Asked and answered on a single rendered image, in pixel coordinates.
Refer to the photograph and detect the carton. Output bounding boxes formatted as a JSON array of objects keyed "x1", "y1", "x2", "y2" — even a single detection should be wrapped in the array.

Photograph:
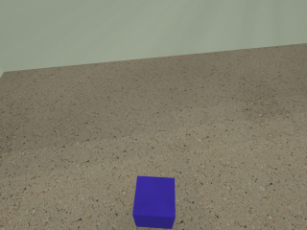
[{"x1": 132, "y1": 175, "x2": 176, "y2": 229}]

